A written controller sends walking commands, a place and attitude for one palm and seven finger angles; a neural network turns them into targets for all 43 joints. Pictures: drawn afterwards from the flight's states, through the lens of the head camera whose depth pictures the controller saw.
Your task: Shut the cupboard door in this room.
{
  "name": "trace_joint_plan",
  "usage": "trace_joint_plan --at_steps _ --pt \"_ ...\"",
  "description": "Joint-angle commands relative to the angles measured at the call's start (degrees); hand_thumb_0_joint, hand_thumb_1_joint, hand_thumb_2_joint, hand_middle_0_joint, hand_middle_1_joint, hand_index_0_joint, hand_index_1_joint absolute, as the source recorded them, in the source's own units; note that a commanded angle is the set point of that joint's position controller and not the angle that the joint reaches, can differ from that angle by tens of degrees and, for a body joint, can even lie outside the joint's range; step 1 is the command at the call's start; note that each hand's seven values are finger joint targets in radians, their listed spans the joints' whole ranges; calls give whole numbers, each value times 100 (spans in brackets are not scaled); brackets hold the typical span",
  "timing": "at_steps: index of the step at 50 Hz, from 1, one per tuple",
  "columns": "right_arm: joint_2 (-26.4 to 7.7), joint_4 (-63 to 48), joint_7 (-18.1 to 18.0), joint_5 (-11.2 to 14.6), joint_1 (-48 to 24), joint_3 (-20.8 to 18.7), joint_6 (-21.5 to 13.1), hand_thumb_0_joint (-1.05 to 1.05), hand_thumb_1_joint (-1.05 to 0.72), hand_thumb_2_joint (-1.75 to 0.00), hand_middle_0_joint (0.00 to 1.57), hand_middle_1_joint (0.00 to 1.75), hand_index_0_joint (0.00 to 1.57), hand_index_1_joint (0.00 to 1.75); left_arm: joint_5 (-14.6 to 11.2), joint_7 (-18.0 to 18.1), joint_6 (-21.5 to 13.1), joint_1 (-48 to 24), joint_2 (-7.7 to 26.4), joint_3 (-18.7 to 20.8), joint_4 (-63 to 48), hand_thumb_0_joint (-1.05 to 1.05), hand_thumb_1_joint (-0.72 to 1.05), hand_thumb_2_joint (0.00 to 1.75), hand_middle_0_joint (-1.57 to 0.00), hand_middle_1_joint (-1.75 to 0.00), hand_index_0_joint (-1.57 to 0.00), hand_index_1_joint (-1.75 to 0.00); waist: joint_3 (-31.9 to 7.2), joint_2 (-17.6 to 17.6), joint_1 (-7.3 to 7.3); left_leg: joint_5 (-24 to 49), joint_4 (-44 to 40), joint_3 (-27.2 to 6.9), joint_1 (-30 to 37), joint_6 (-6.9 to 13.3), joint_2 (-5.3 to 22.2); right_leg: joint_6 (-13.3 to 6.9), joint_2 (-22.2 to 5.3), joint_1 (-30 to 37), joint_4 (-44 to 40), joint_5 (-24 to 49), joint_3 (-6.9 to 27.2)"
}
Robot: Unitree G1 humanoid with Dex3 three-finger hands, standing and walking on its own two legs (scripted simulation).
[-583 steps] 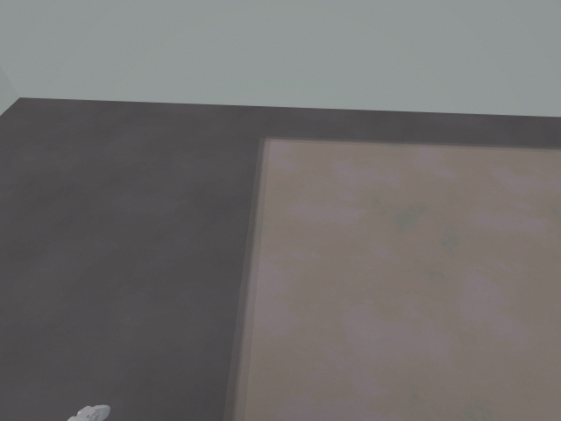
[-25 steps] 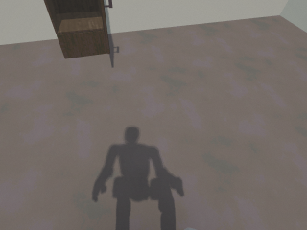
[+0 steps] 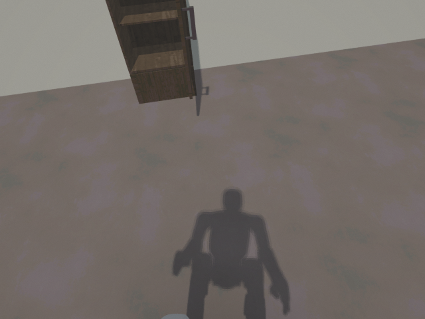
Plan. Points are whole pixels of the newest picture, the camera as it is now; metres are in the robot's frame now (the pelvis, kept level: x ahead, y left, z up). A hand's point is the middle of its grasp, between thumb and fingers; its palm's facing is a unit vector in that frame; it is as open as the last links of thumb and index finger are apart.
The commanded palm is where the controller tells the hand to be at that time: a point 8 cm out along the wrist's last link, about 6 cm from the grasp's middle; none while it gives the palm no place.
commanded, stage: stand and wait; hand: left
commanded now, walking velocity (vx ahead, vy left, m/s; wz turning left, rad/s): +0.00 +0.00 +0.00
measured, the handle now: (189, 23) +1.44 +0.19 -0.05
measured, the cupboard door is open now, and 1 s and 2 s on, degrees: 85 85 85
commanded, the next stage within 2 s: turn or walk to find it in 0.16 s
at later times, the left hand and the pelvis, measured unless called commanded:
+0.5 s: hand out of the picture +0.11 +0.20 -0.17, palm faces +0.07 -0.98 -0.17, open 7.4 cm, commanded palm none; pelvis +0.10 +0.03 +0.01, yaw +1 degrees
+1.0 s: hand (158, 303) +0.19 +0.15 -0.18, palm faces +0.10 -0.98 -0.15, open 7.3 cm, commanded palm none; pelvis +0.20 -0.01 +0.00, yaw +3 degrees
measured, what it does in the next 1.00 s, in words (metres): walks ahead: left foot, then right foot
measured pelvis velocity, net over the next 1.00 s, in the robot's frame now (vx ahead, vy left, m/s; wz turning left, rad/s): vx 0.20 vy -0.01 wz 0.05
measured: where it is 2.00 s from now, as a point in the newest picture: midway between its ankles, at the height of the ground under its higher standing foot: outside the picture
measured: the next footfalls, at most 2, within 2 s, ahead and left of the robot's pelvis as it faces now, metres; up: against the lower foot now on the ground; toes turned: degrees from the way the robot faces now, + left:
left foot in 0.22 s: +0.13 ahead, +0.14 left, +0.00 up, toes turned +7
right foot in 0.64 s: +0.23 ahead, -0.12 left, +0.00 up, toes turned -7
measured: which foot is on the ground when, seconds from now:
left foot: up 0.00-0.20, down 0.22-0.64, up 0.66-0.94, down 0.96-1.00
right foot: down 0.00-0.26, up 0.28-0.62, down 0.64-1.00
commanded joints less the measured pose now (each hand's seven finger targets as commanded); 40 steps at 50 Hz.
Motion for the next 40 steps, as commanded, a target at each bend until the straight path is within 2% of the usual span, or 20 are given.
trace_joint_plan --at_steps 1,6,8,10,11,12,13,14,15,17,19,23,27,30,31,32,33,34,37,40 --pt "22 -312 -20 26 37 39 -54 0 -90 -90 20 30 20 30 9 95 -69 364 694 92 16 0 90 90 -20 -30 -20 -30 55 -1337 -24 454 -340 68 -247 -197 270 -393 -1227 102 -1445 2607 616" --pt "107 -396 -31 62 -570 181 -135 0 -90 -90 20 30 20 30 21 106 23 691 930 93 338 0 90 90 -20 -30 -20 -30 -72 -1301 227 567 -2162 526 335 -204 138 -475 -1083 504 -1013 3454 451" --pt "84 -356 -55 64 -616 208 -171 0 -90 -90 20 30 20 30 -3 122 61 683 975 94 442 0 90 90 -20 -30 -20 -30 -98 -1325 185 908 -2792 535 787 -170 119 -433 -1019 436 -844 3207 473" --pt "-62 -200 -48 45 -330 193 -286 0 -90 -90 20 30 20 30 -40 108 73 728 930 77 549 0 90 90 -20 -30 -20 -30 -314 -1053 39 1670 -3662 614 1739 -111 145 -215 -876 138 -526 2040 437" --pt "-392 -113 -53 36 -59 134 -361 0 -90 -90 20 30 20 30 -40 82 89 832 810 69 549 0 90 90 -20 -30 -20 -30 -555 -261 -35 2262 -3812 207 2369 26 536 -39 -591 -210 -15 1004 271" --pt "-810 -43 -73 16 235 15 -371 0 -90 -90 20 30 20 30 -37 52 103 945 610 47 527 0 90 90 -20 -30 -20 -30 -655 696 -134 2410 -3932 -703 2895 430 1325 133 -151 -929 727 -560 6" --pt "-996 91 -140 9 514 -37 -360 0 -90 -90 20 30 20 30 -38 41 131 739 466 -30 446 0 90 90 -20 -30 -20 -30 -608 1691 -347 1878 -4692 -1718 3082 907 1932 285 195 -1621 1883 -2036 -19" --pt "-945 127 -193 12 613 -37 -342 0 -90 -90 20 30 20 30 -14 43 159 409 612 3 365 0 90 90 -20 -30 -20 -30 -305 1601 -414 1430 -4882 -1950 2778 1121 2076 198 78 -1933 2666 -2101 394" --pt "-812 93 -198 17 451 -18 -333 0 -90 -90 20 30 20 30 -4 -3 133 195 637 34 345 0 90 90 -20 -30 -20 -30 -36 1106 -356 1268 -4855 -1887 2529 1225 2018 133 -59 -2166 3061 -1800 581" --pt "-584 -42 -178 26 38 23 -390 0 -90 -90 20 30 20 30 13 -98 88 246 579 56 430 0 90 90 -20 -30 -20 -30 69 505 -126 788 -5004 -1311 1994 1038 1740 129 -212 -1941 3093 -1190 702" --pt "-457 -131 -170 14 -81 -8 -429 0 -90 -90 20 30 20 30 39 -124 150 400 453 79 469 0 90 90 -20 -30 -20 -30 149 533 -32 346 -5237 -905 1482 902 1479 183 -201 -1633 2932 -746 620" --pt "-521 -165 -168 13 -47 -59 -453 0 -90 -90 20 30 20 30 42 -156 198 250 399 101 299 0 90 90 -20 -30 -20 -30 258 450 8 151 -5382 -767 1438 986 1453 250 -259 -1650 2177 -416 588" --pt "-598 -140 -148 -5 -69 -102 -411 0 -90 -90 20 30 20 30 31 -170 176 61 390 117 151 0 90 90 -20 -30 -20 -30 329 446 41 108 -5182 -675 1170 965 1407 287 -127 -993 1077 -360 390" --pt "-450 -55 -168 11 -68 -42 -371 0 -90 -90 20 30 20 30 50 -128 102 744 460 128 413 0 90 90 -20 -30 -20 -30 36 -36 355 535 -4081 -207 889 590 973 318 134 313 -115 452 186" --pt "-250 -40 -162 46 -34 -2 -382 0 -90 -90 20 30 20 30 55 -78 46 1118 711 169 556 0 90 90 -20 -30 -20 -30 -60 -531 522 306 -3282 147 429 338 627 212 -229 1000 -529 393 661" --pt "139 -134 -126 74 80 78 -380 0 -90 -90 20 30 20 30 76 -8 -6 1383 1205 253 627 0 90 90 -20 -30 -20 -30 -120 -1875 568 -609 -2004 697 -584 50 1 -213 -1433 1625 -1186 526 2193" --pt "-39 -278 -129 67 -99 70 -297 0 -90 -90 20 30 20 30 -4 18 13 1549 1452 260 603 0 90 90 -20 -30 -20 -30 -149 -2000 648 -1401 -1156 439 -620 23 55 -687 -2088 1137 -1749 182 2999" --pt "-81 -265 -137 41 -279 52 -243 0 -90 -90 20 30 20 30 -28 31 -15 1246 1333 250 574 0 90 90 -20 -30 -20 -30 96 -2090 574 -1092 -715 65 -607 36 234 -786 -2005 560 -1948 105 3058" --pt "139 66 -126 54 -3 97 -206 0 -90 -90 20 30 20 30 -28 96 9 374 770 106 436 0 90 90 -20 -30 -20 -30 258 -1066 115 -131 -767 66 -87 -59 460 -691 -1448 5 -1688 1366 1673" --pt "329 197 -136 61 196 177 -160 0 -90 -90 20 30 20 30 -22 93 -13 300 684 54 507 0 90 90 -20 -30 -20 -30 -93 -1033 46 139 -1568 285 461 -172 362 -604 -1106 75 -1451 2340 1011"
